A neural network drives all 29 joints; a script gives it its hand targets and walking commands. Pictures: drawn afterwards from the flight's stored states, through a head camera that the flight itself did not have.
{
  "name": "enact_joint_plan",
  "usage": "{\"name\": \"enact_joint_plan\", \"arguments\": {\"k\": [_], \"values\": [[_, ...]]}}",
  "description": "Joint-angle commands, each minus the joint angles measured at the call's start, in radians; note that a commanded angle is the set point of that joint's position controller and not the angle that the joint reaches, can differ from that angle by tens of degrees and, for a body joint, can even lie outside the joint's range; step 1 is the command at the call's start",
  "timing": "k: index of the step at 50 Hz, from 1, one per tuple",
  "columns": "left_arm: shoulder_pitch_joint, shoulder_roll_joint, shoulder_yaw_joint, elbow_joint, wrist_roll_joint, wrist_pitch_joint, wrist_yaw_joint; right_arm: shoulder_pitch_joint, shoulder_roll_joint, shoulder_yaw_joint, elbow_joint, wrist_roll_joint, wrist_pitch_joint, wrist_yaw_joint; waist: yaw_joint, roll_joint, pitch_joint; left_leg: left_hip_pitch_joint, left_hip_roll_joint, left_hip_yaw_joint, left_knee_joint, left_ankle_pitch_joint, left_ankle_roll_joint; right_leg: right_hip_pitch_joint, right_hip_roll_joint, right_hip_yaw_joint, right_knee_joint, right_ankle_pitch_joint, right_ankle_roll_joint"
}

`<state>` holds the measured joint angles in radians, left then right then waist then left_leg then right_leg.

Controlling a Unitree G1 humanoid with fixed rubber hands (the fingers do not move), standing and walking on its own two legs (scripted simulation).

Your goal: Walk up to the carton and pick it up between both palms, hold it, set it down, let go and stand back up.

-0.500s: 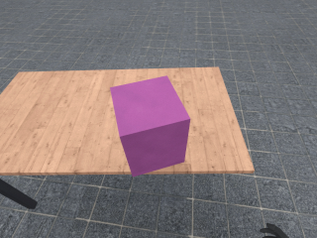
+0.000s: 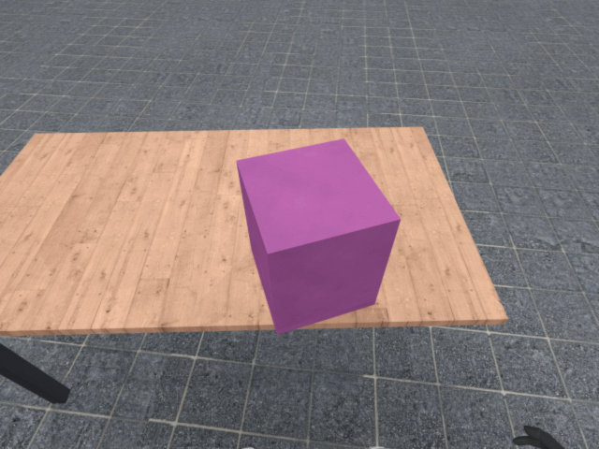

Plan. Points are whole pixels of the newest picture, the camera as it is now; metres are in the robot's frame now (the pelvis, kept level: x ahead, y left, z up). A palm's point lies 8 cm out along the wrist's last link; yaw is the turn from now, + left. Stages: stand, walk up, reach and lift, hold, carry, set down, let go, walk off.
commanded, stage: walk up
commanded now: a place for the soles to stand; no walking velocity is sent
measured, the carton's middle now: (310, 237) +0.49 -0.02 -0.04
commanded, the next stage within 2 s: reach and lift in 1.44 s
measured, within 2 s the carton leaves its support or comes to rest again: neither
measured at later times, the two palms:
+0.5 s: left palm out of the picture +0.11 +0.35 -0.05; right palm out of the picture +0.13 -0.30 -0.07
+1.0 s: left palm out of the picture +0.16 +0.34 -0.04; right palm out of the picture +0.14 -0.30 -0.07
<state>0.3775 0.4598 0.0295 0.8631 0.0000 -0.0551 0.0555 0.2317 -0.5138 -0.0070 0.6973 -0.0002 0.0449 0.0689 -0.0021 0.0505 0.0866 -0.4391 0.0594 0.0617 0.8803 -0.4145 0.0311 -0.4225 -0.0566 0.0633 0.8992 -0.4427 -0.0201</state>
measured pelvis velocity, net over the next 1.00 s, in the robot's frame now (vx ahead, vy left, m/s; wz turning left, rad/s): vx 0.03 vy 0.01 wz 0.00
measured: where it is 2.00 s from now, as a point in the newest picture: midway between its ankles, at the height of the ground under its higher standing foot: outside the picture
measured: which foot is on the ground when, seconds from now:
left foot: down 0.00-1.00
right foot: up 0.00-0.36, down 0.38-1.00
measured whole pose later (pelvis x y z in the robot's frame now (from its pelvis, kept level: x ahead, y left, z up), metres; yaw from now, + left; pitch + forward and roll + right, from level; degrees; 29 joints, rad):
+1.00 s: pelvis +0.03 +0.01 +0.02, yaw +0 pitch -2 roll -1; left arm 0.14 0.45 0.02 0.86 0.00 -0.05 0.03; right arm 0.24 -0.44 -0.01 0.72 0.00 0.01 0.04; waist 0.00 0.05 0.06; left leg -0.33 0.02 0.08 0.72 -0.37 0.04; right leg -0.38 -0.04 -0.05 0.69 -0.28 0.01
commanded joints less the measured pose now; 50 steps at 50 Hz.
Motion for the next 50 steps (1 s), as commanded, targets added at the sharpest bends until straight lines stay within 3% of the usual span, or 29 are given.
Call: {"name": "enact_joint_plan", "arguments": {"k": [1, 2, 3, 6, 12, 14, 16, 17, 18, 19, 20, 21, 22, 23, 24, 25, 26, 27, 28, 29, 30, 32, 34, 38, 42, 47, 48, 49, 50], "values": [[-0.073, 0.236, 0.06, -0.082, 0.008, -0.015, 0.024, 0.03, -0.272, -0.159, -0.014, -0.026, -0.038, -0.028, -0.07, 0.107, 0.028, 0.152, 0.296, -0.578, -0.682, -0.448, 0.142, -0.38, 0.047, -0.003, 0.314, -0.06, -0.013], [-0.051, 0.247, 0.067, -0.056, 0.007, -0.016, 0.013, 0.019, -0.249, -0.15, -0.015, -0.026, -0.041, -0.033, -0.054, 0.084, 0.031, 0.161, 0.265, -0.527, -0.648, -0.368, 0.135, -0.348, 0.027, -0.01, 0.286, -0.022, -0.005], [-0.02, 0.235, 0.068, -0.039, 0.006, -0.016, 0.002, 0.015, -0.211, -0.139, -0.021, -0.023, -0.046, -0.037, -0.033, 0.081, 0.02, 0.156, 0.212, -0.421, -0.611, -0.266, 0.107, -0.3, 0.008, -0.023, 0.239, 0.029, -0.001], [-0.013, 0.196, 0.063, -0.01, 0.006, -0.012, -0.016, 0.044, -0.166, -0.118, -0.022, -0.025, -0.062, -0.045, -0.026, 0.062, -0.016, 0.162, 0.149, -0.27, -0.552, 0.005, 0.078, -0.195, 0.008, -0.049, 0.121, 0.086, 0.006], [-0.09, 0.15, 0.042, -0.032, 0.002, -0.008, -0.016, 0.094, -0.152, -0.111, -0.019, -0.022, -0.064, -0.055, -0.05, 0.094, -0.122, 0.302, 0.172, -0.214, -0.425, 0.39, 0.118, -0.122, 0.012, -0.105, -0.069, 0.057, -0.003], [-0.102, 0.151, 0.04, -0.031, 0.002, -0.011, -0.013, 0.073, -0.154, -0.105, -0.02, -0.016, -0.061, -0.057, -0.043, 0.078, -0.134, 0.26, 0.178, -0.203, -0.386, 0.496, 0.114, -0.033, 0.019, -0.121, -0.113, 0.09, -0.016], [-0.072, 0.137, 0.035, -0.028, 0.002, -0.019, -0.011, 0.037, -0.147, -0.097, -0.022, -0.011, -0.055, -0.058, -0.012, 0.08, -0.159, 0.236, 0.169, -0.154, -0.3, 0.609, 0.115, 0.087, 0.042, -0.145, -0.233, 0.169, -0.025], [-0.068, 0.139, 0.038, -0.022, 0.004, -0.026, -0.008, 0.027, -0.132, -0.091, -0.025, -0.004, -0.051, -0.057, 0.005, 0.036, -0.171, 0.214, 0.151, -0.116, -0.248, 0.604, 0.106, 0.165, 0.047, -0.148, -0.326, 0.273, -0.033], [-0.075, 0.162, 0.046, -0.025, 0.01, -0.031, -0.007, 0.039, -0.105, -0.082, -0.017, 0.0, -0.051, -0.056, 0.011, 0.004, -0.191, 0.177, 0.13, -0.094, -0.2, 0.535, 0.083, 0.237, 0.014, -0.092, -0.368, 0.363, -0.053], [-0.061, 0.196, 0.056, -0.028, 0.017, -0.037, -0.006, 0.04, -0.073, -0.071, -0.023, -0.001, -0.052, -0.057, 0.017, -0.071, -0.225, 0.08, 0.083, -0.079, -0.138, 0.372, 0.05, 0.33, -0.083, 0.058, -0.369, 0.451, -0.092], [-0.091, 0.24, 0.06, -0.033, 0.018, -0.042, -0.007, 0.055, -0.032, -0.059, -0.024, 0.001, -0.049, -0.056, 0.001, -0.174, -0.203, -0.009, 0.008, -0.069, -0.11, 0.066, 0.011, 0.309, -0.237, 0.288, -0.422, 0.397, -0.157], [-0.12, 0.259, 0.059, -0.031, 0.013, -0.034, -0.011, 0.048, -0.069, -0.071, 0.003, 0.003, -0.035, -0.059, 0.006, -0.188, -0.166, 0.051, -0.008, -0.083, -0.075, -0.132, 0.015, 0.204, -0.291, 0.309, -0.428, 0.351, -0.239], [-0.142, 0.25, 0.056, -0.043, 0.02, -0.029, -0.014, 0.044, -0.084, -0.072, 0.011, -0.001, -0.034, -0.055, 0.001, -0.191, -0.13, 0.065, -0.008, -0.088, -0.075, -0.128, 0.022, 0.136, -0.283, 0.304, -0.447, 0.247, -0.242], [-0.182, 0.236, 0.05, -0.051, 0.021, -0.024, -0.014, 0.057, -0.084, -0.075, 0.024, -0.004, -0.039, -0.05, -0.019, -0.174, -0.108, 0.106, -0.003, -0.08, -0.158, -0.057, 0.025, 0.088, -0.236, 0.239, -0.436, 0.154, -0.211], [-0.21, 0.215, 0.041, -0.063, 0.018, -0.018, -0.016, 0.078, -0.089, -0.08, 0.041, -0.011, -0.048, -0.049, -0.037, -0.164, -0.104, 0.17, 0.006, -0.084, -0.255, 0.026, 0.033, 0.032, -0.182, 0.167, -0.409, 0.137, -0.16], [-0.232, 0.177, 0.03, -0.076, 0.014, -0.016, -0.023, 0.088, -0.115, -0.09, 0.047, -0.02, -0.056, -0.048, -0.048, -0.114, -0.111, 0.216, 0.049, -0.134, -0.352, 0.041, 0.046, -0.016, -0.123, 0.088, -0.356, 0.153, -0.107], [-0.232, 0.147, 0.023, -0.071, 0.006, -0.013, -0.029, 0.057, -0.141, -0.095, 0.045, -0.024, -0.065, -0.047, -0.031, -0.039, -0.111, 0.193, 0.12, -0.242, -0.46, -0.041, 0.066, -0.016, -0.054, 0.012, -0.277, 0.113, -0.058], [-0.211, 0.149, 0.027, -0.058, 0.005, -0.007, -0.032, 0.006, -0.164, -0.097, 0.034, -0.026, -0.07, -0.045, -0.007, 0.002, -0.091, 0.139, 0.184, -0.326, -0.519, -0.136, 0.092, 0.007, 0.009, -0.056, -0.223, 0.047, -0.034], [-0.189, 0.163, 0.03, -0.033, 0.008, -0.006, -0.031, -0.032, -0.161, -0.092, 0.029, -0.023, -0.068, -0.045, 0.007, 0.001, -0.072, 0.101, 0.206, -0.32, -0.525, -0.132, 0.113, 0.049, 0.024, -0.081, -0.212, 0.027, -0.029], [-0.182, 0.164, 0.027, -0.031, 0.011, -0.011, -0.031, -0.055, -0.147, -0.086, 0.023, -0.023, -0.067, -0.046, 0.019, -0.01, -0.074, 0.073, 0.193, -0.28, -0.48, -0.053, 0.111, 0.102, 0.012, -0.063, -0.253, 0.063, -0.033], [-0.181, 0.167, 0.028, -0.028, 0.012, -0.02, -0.032, -0.061, -0.128, -0.079, 0.028, -0.02, -0.067, -0.047, 0.026, -0.039, -0.086, 0.041, 0.148, -0.206, -0.436, 0.022, 0.083, 0.172, -0.01, -0.033, -0.316, 0.148, -0.041], [-0.194, 0.2, 0.035, -0.031, 0.016, -0.035, -0.032, -0.022, -0.096, -0.072, 0.024, -0.015, -0.071, -0.047, 0.002, -0.106, -0.175, 0.104, 0.06, -0.107, -0.308, 0.187, 0.031, 0.203, -0.105, 0.098, -0.351, 0.331, -0.082], [-0.212, 0.201, 0.031, -0.04, 0.011, -0.035, -0.032, 0.01, -0.107, -0.078, 0.038, -0.013, -0.069, -0.05, -0.019, -0.096, -0.221, 0.194, 0.059, -0.11, -0.3, 0.215, 0.026, 0.163, -0.13, 0.1, -0.317, 0.431, -0.098], [-0.246, 0.17, 0.024, -0.041, 0.002, -0.021, -0.029, -0.032, -0.123, -0.077, 0.043, -0.011, -0.07, -0.051, -0.003, -0.068, -0.196, 0.171, 0.103, -0.145, -0.355, 0.273, 0.05, 0.171, -0.054, -0.008, -0.266, 0.401, -0.057], [-0.255, 0.184, 0.024, -0.032, 0.006, -0.02, -0.031, -0.034, -0.113, -0.07, 0.047, -0.012, -0.068, -0.05, -0.007, -0.089, -0.196, 0.152, 0.089, -0.13, -0.35, 0.215, 0.04, 0.169, -0.08, 0.029, -0.293, 0.35, -0.069], [-0.272, 0.17, 0.018, -0.03, 0.008, -0.018, -0.034, -0.051, -0.117, -0.069, 0.05, -0.017, -0.069, -0.048, -0.001, -0.063, -0.176, 0.134, 0.103, -0.155, -0.388, 0.165, 0.052, 0.16, -0.057, 0.007, -0.303, 0.286, -0.054], [-0.277, 0.173, 0.019, -0.029, 0.009, -0.018, -0.035, -0.049, -0.117, -0.071, 0.055, -0.017, -0.069, -0.047, -0.001, -0.083, -0.177, 0.135, 0.097, -0.15, -0.389, 0.15, 0.047, 0.157, -0.061, 0.008, -0.307, 0.271, -0.056], [-0.238, 0.197, 0.031, -0.024, 0.01, -0.021, -0.027, -0.051, -0.139, -0.08, 0.039, -0.032, -0.06, -0.04, 0.006, -0.058, -0.158, 0.104, 0.084, -0.137, -0.356, 0.12, 0.053, 0.158, -0.071, 0.021, -0.31, 0.245, -0.061], [-0.231, 0.21, 0.036, -0.021, 0.014, -0.024, -0.023, -0.048, -0.123, -0.077, 0.033, -0.032, -0.055, -0.036, 0.003, -0.082, -0.159, 0.083, 0.074, -0.132, -0.331, 0.107, 0.05, 0.165, -0.092, 0.058, -0.329, 0.205, -0.076]]}}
